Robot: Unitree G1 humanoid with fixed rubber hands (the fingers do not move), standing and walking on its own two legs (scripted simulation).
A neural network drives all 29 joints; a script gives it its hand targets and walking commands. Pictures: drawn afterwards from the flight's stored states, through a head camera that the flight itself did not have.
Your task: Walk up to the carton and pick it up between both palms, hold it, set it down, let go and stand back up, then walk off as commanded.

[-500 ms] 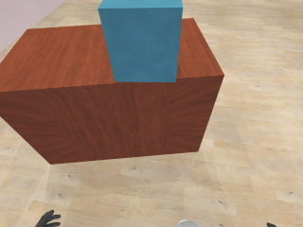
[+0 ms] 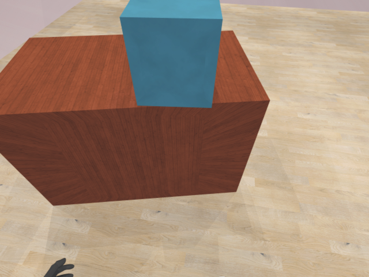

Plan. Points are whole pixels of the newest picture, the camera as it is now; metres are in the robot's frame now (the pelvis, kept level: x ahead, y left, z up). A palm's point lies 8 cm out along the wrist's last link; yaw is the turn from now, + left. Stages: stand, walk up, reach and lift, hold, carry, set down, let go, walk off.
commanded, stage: walk off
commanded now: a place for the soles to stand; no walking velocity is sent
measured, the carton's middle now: (175, 53) +0.76 +0.05 +0.10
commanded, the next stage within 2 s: stand in 0.60 s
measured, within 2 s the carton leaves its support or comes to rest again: neither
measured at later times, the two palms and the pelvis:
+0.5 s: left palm out of the picture +0.09 +0.30 -0.09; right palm out of the picture +0.07 -0.31 -0.10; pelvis -0.01 -0.01 +0.00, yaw +0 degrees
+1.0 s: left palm out of the picture +0.09 +0.30 -0.10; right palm out of the picture +0.08 -0.30 -0.09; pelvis -0.01 -0.01 +0.01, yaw +0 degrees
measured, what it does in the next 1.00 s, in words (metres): stands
